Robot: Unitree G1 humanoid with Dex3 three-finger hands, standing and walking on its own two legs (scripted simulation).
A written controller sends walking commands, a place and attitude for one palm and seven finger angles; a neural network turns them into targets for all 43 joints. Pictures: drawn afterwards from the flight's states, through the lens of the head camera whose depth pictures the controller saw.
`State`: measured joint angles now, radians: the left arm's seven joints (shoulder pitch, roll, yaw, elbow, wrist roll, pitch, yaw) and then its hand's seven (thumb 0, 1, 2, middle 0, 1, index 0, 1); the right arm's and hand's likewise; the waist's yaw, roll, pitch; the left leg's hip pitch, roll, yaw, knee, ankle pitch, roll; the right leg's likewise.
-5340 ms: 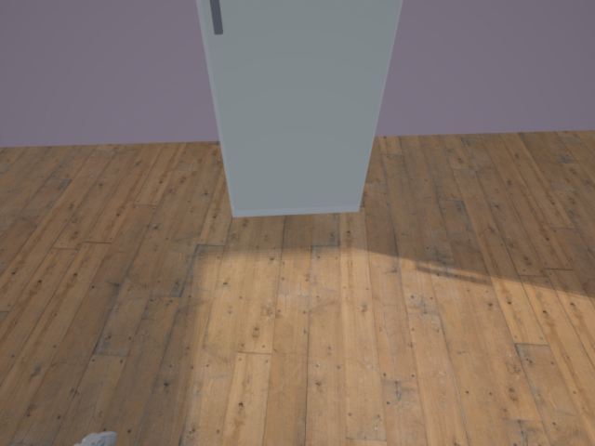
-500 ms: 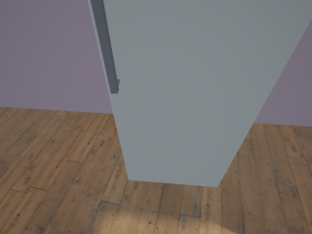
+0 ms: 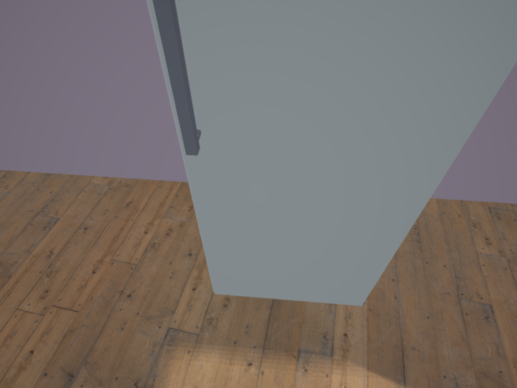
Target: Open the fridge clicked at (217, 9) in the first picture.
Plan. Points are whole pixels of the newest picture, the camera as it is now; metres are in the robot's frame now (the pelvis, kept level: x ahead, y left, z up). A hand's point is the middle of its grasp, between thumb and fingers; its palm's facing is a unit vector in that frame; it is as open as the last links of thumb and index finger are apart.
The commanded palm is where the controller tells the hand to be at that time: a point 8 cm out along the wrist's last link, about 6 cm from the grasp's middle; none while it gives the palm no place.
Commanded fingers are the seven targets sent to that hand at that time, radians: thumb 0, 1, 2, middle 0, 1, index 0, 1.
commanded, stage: come to a stop and stand still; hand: left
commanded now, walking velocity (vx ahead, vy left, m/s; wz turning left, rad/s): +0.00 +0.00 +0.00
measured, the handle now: (180, 64) +0.53 +0.16 +0.24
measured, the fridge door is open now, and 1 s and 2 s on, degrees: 0 0 0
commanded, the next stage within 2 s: look again from close up in 0.32 s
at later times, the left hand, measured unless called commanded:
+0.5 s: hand out of the picture +0.02 +0.18 -0.17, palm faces +0.02 -0.98 -0.21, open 7.4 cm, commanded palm none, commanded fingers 0.00 0.90 0.90 -0.20 -0.30 -0.20 -0.30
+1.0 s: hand out of the picture +0.02 +0.17 -0.17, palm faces +0.02 -0.98 -0.21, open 7.4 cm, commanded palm none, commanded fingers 0.00 0.90 0.90 -0.20 -0.30 -0.20 -0.30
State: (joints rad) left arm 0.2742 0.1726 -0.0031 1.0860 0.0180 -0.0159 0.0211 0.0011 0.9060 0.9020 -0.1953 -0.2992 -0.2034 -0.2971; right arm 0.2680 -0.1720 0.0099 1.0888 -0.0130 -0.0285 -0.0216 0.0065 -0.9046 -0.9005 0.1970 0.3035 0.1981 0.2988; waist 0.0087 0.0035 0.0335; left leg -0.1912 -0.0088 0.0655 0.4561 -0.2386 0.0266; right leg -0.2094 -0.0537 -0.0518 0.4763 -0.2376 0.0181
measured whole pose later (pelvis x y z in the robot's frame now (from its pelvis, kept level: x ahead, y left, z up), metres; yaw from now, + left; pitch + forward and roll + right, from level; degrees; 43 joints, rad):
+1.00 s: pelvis +0.01 -0.02 +0.00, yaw +0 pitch -2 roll +0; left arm 0.26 0.19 0.00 1.10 0.02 -0.02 0.02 0.00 0.91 0.90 -0.20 -0.30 -0.20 -0.30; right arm 0.24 -0.17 0.01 1.13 -0.01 -0.02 -0.02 0.00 -0.90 -0.90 0.20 0.30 0.20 0.30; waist 0.01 -0.01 0.04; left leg -0.15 0.01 0.05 0.41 -0.23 0.00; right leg -0.17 -0.03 -0.06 0.44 -0.23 0.00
